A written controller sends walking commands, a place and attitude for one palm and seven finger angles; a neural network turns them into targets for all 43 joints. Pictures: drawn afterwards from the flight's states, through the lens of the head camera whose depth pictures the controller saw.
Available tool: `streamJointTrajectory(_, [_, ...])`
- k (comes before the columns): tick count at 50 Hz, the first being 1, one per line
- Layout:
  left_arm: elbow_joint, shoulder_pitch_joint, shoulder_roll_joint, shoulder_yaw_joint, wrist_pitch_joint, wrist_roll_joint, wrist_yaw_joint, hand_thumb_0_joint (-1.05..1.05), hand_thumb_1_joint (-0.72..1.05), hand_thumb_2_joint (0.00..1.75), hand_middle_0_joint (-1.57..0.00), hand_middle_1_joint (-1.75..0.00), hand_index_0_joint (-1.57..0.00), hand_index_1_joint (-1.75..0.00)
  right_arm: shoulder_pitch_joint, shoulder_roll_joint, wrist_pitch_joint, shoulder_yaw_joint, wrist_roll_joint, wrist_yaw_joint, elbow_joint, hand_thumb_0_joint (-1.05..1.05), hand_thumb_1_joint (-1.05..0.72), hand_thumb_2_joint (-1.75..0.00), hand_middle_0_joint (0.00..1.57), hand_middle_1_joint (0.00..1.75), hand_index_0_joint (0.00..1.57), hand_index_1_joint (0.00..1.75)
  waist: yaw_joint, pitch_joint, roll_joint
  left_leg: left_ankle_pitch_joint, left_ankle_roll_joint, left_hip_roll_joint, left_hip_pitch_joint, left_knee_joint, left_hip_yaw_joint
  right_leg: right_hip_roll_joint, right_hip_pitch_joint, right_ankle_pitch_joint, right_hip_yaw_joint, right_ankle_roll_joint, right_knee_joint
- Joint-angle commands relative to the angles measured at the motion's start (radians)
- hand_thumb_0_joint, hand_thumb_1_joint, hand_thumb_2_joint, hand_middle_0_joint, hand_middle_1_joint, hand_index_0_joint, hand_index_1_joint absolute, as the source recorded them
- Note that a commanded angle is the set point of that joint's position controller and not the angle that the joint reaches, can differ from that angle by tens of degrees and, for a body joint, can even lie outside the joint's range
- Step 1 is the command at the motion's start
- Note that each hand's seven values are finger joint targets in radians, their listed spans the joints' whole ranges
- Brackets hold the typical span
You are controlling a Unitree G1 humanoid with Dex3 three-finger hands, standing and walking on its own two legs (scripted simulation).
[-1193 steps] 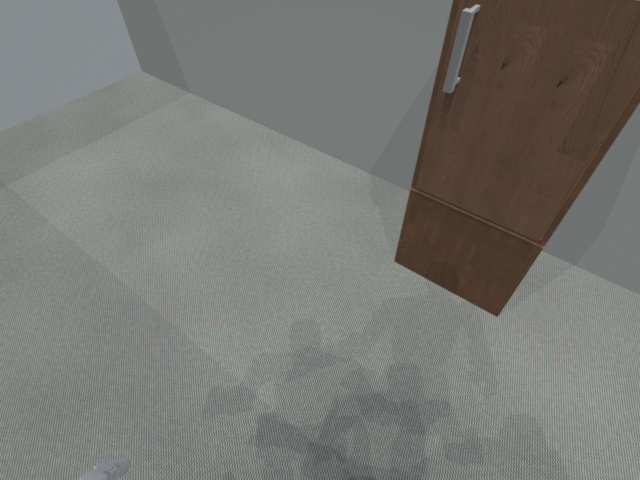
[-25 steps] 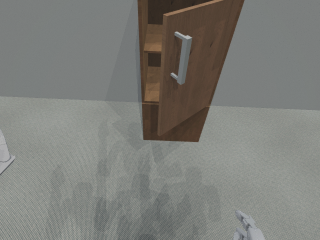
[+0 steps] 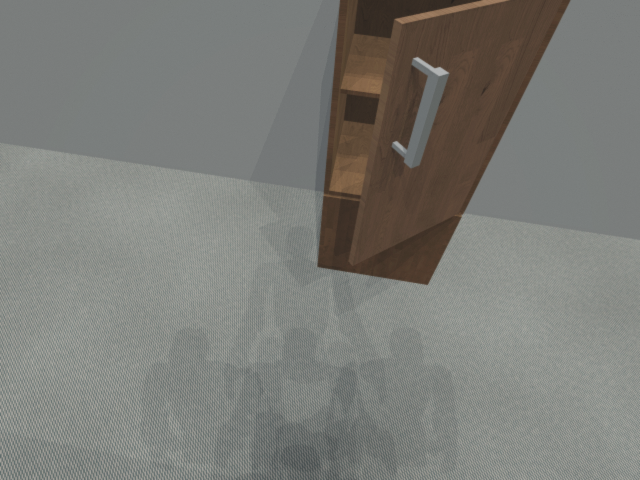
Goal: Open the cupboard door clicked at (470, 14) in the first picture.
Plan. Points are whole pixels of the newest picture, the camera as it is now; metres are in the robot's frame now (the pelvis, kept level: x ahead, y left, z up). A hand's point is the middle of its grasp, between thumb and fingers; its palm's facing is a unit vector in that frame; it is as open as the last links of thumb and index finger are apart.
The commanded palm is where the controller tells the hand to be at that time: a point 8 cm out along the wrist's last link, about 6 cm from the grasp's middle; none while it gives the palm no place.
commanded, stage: let the arm hang, fingers relaxed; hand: left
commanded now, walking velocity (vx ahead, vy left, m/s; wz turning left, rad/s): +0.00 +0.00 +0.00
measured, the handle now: (415, 115) +0.66 -0.11 +0.11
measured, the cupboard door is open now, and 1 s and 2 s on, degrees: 41 41 41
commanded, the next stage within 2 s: look to check the result in 0.72 s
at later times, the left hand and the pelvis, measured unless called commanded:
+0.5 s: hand out of the picture +0.00 +0.19 -0.17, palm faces +0.00 -0.98 -0.18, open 7.3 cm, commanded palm none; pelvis +0.00 +0.03 +0.01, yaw -3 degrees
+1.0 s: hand out of the picture -0.01 +0.20 -0.17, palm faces +0.00 -0.98 -0.17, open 7.4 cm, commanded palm none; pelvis +0.01 +0.04 +0.01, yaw -3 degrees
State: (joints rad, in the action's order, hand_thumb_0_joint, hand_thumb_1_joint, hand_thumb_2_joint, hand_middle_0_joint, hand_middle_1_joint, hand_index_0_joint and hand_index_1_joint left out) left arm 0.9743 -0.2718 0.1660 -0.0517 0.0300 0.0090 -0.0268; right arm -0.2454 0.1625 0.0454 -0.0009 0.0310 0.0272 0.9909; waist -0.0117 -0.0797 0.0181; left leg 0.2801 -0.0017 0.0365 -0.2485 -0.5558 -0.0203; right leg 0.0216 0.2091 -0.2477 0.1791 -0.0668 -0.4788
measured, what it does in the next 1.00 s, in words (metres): stands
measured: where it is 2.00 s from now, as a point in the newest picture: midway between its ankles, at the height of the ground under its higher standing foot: outside the picture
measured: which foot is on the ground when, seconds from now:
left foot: down 0.00-1.00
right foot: down 0.00-1.00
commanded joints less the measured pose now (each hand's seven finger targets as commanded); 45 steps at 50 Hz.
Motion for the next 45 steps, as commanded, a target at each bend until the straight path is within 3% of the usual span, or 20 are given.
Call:
streamJointTrajectory(1, [0.044, -0.038, 0.086, 0.009, -0.048, -0.002, 0.004, 0.00, 0.90, 0.90, -0.20, -0.30, -0.20, -0.30, -0.026, 0.077, -0.040, -0.014, -0.006, 0.010, 0.000, 0.00, -0.90, -0.90, 0.20, 0.30, 0.20, 0.30, 0.014, 0.096, -0.151, -0.109, 0.034, 0.078, 0.014, 0.187, 0.069, -0.147, -0.103, 0.126, -0.186, 0.011, 0.153])
streamJointTrajectory(2, [0.066, -0.036, 0.086, 0.014, -0.050, -0.002, 0.003, 0.00, 0.90, 0.90, -0.20, -0.30, -0.20, -0.30, -0.043, 0.078, -0.040, -0.015, -0.009, 0.010, 0.014, 0.00, -0.90, -0.90, 0.20, 0.30, 0.20, 0.30, 0.018, 0.086, -0.094, -0.126, 0.032, 0.081, 0.028, 0.193, 0.068, -0.148, -0.099, 0.131, -0.178, 0.011, 0.159])
streamJointTrajectory(5, [0.116, -0.049, 0.075, 0.024, -0.052, -0.004, 0.001, 0.00, 0.90, 0.90, -0.20, -0.30, -0.20, -0.30, -0.075, 0.081, -0.043, -0.010, -0.012, 0.012, 0.059, 0.00, -0.90, -0.90, 0.20, 0.30, 0.20, 0.30, 0.022, 0.048, -0.038, -0.123, 0.035, 0.080, 0.044, 0.216, 0.062, -0.148, -0.075, 0.103, -0.177, 0.015, 0.175])
streamJointTrajectory(12, [0.180, -0.088, 0.054, 0.030, -0.048, -0.005, -0.008, 0.00, 0.90, 0.90, -0.20, -0.30, -0.20, -0.30, -0.119, 0.060, -0.043, -0.002, -0.012, 0.012, 0.125, 0.00, -0.90, -0.90, 0.20, 0.30, 0.20, 0.30, 0.018, -0.010, 0.011, -0.061, 0.040, 0.072, 0.028, 0.250, 0.054, -0.141, -0.039, 0.016, -0.180, 0.019, 0.187])
streamJointTrajectory(28, [0.183, -0.120, 0.014, 0.022, -0.044, -0.002, -0.018, 0.00, 0.90, 0.90, -0.20, -0.30, -0.20, -0.30, -0.164, 0.010, -0.049, -0.002, -0.008, 0.013, 0.160, 0.00, -0.90, -0.90, 0.20, 0.30, 0.20, 0.30, 0.014, -0.035, -0.030, -0.015, 0.049, 0.065, -0.024, 0.269, 0.061, -0.133, -0.022, 0.028, -0.183, 0.025, 0.133])
streamJointTrajectory(45, [0.180, -0.121, 0.011, 0.024, -0.047, -0.001, -0.019, 0.00, 0.90, 0.90, -0.20, -0.30, -0.20, -0.30, -0.160, 0.024, -0.054, -0.004, -0.011, 0.014, 0.155, 0.00, -0.90, -0.90, 0.20, 0.30, 0.20, 0.30, 0.025, -0.011, -0.023, -0.087, 0.051, 0.069, 0.032, 0.260, 0.060, -0.135, -0.013, 0.078, -0.179, 0.033, 0.125])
